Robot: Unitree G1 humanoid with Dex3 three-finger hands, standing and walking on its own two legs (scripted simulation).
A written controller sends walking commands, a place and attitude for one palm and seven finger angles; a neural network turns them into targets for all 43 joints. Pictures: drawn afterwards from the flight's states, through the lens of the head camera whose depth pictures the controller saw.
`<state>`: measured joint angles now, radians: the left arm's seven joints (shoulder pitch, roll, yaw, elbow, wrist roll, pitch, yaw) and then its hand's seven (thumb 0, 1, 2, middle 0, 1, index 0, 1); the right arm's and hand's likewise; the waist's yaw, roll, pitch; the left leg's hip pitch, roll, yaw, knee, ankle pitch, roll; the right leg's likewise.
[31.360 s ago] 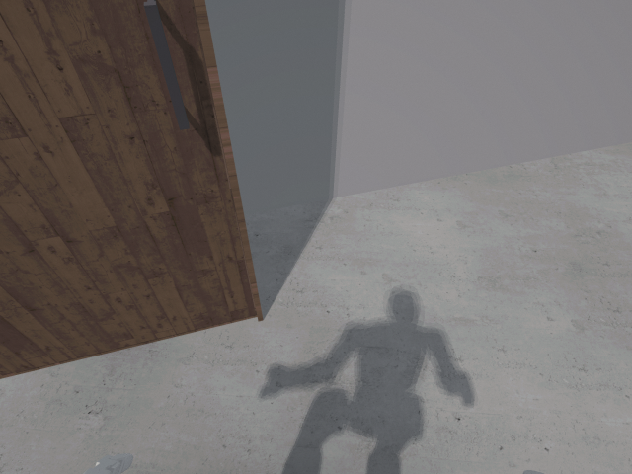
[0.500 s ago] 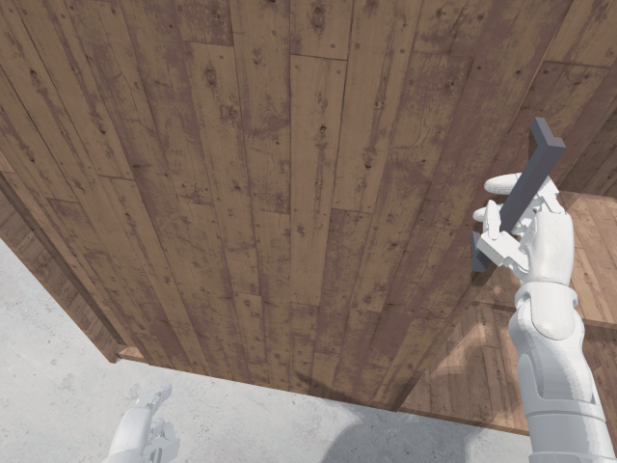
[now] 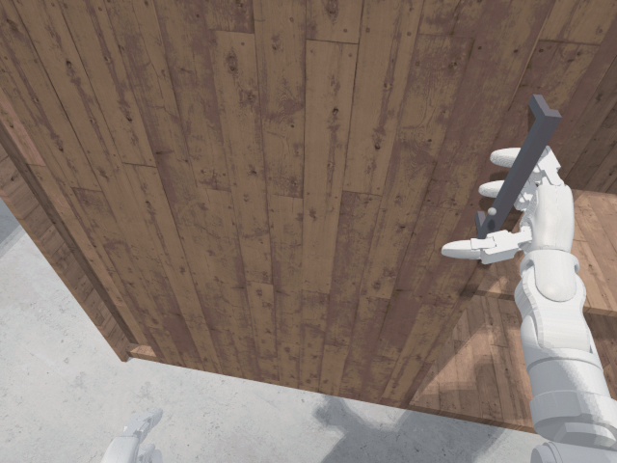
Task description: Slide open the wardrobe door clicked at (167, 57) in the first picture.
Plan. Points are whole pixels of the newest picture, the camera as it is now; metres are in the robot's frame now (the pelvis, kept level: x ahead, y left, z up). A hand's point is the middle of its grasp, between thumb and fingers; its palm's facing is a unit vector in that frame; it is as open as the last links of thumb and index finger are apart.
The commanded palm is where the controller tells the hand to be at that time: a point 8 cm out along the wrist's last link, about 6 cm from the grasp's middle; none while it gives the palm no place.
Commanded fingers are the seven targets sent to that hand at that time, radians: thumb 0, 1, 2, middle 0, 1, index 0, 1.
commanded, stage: loosen the grip on the handle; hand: right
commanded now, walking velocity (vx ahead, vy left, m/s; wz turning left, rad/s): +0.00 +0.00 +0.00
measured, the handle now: (508, 178) +0.43 -0.22 +0.19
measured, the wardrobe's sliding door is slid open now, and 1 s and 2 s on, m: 0.64 0.64 0.64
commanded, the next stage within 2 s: slip the hand off the handle in 0.14 s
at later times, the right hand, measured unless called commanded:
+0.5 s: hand (514, 217) +0.39 -0.22 +0.16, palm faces +0.22 +0.97 -0.13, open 14.7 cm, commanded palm +0.35 -0.28 +0.16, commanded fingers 0.00 0.55 -0.20 0.25 1.15 0.25 1.15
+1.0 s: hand (562, 240) +0.35 -0.27 +0.17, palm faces +0.24 +0.96 -0.15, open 14.7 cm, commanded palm +0.31 -0.31 +0.16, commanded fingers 0.00 0.55 -0.20 0.25 1.15 0.25 1.15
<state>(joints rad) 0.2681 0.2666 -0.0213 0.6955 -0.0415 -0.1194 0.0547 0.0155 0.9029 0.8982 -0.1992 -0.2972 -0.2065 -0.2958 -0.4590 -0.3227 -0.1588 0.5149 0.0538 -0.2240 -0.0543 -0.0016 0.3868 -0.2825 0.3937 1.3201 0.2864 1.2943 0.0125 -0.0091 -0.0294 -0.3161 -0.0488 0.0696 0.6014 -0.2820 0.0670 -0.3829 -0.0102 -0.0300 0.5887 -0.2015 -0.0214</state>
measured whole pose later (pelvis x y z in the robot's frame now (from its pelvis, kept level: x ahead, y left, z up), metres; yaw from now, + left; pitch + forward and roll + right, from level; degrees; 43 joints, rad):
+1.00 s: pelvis +0.03 -0.03 +0.00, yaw +1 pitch +1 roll +1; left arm 0.26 0.25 -0.03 0.66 -0.04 -0.12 0.07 0.02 0.90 0.90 -0.20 -0.30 -0.21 -0.30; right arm -0.12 -0.35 -0.29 0.17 0.16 -0.16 0.07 -0.01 0.55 -0.20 0.25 1.15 0.25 1.15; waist -0.02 -0.04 -0.06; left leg -0.28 -0.03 0.04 0.58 -0.32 0.03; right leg -0.36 0.01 -0.05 0.61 -0.26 -0.05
